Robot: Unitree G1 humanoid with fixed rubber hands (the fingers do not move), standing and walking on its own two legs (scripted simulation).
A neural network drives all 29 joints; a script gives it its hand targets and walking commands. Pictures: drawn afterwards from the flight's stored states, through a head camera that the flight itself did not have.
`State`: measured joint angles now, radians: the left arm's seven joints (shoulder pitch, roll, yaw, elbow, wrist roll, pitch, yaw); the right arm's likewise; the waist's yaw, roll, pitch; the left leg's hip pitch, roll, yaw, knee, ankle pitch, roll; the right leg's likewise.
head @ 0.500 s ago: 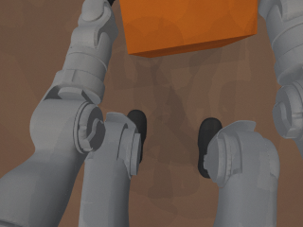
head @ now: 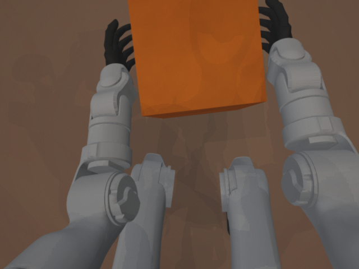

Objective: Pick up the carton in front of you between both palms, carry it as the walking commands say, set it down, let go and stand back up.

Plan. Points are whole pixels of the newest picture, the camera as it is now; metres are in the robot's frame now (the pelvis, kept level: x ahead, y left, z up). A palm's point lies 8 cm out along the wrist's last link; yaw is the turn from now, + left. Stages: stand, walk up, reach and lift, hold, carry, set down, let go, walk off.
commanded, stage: reach and lift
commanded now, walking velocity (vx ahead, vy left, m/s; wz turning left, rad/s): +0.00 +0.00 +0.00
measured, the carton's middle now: (196, 67) +0.52 +0.00 -0.16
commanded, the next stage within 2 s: none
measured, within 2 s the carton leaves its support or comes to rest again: neither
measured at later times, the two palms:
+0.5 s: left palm (70, 46) +0.47 +0.15 +0.07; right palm (322, 24) +0.49 -0.15 +0.06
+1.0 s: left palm out of the picture +0.43 +0.15 +0.23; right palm out of the picture +0.44 -0.15 +0.22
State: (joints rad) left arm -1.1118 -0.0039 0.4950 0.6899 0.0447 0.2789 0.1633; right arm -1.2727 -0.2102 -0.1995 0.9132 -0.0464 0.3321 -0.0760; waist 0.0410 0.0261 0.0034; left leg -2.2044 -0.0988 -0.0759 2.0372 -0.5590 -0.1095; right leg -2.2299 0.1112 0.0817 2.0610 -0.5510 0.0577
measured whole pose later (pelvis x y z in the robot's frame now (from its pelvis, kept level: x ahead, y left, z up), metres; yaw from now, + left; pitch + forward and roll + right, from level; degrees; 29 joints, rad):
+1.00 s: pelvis +0.06 +0.01 +0.26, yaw -1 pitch +27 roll +0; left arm -0.54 -0.13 0.39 0.60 0.18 0.30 0.08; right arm -0.57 0.06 -0.32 0.67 -0.18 0.33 -0.05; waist 0.02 0.01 -0.23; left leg -1.18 -0.09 -0.13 1.16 -0.45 -0.05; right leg -1.18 0.09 0.12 1.17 -0.45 0.03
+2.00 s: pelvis +0.09 +0.01 +0.37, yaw -2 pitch -3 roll +0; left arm -0.33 -0.17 0.31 0.39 0.30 0.60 0.00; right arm -0.32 0.16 -0.29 0.40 -0.30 0.63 -0.01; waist 0.01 0.00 -0.01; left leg -0.19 -0.04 -0.14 0.47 -0.22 -0.02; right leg -0.20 0.04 0.14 0.47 -0.22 0.02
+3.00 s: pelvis +0.09 +0.01 +0.37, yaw -2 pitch -5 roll +0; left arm -0.29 -0.16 0.24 0.27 0.29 0.75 0.00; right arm -0.28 0.16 -0.23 0.26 -0.28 0.77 -0.01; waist 0.00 0.00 -0.03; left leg -0.12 -0.03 -0.12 0.43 -0.22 -0.02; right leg -0.12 0.03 0.12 0.42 -0.21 0.02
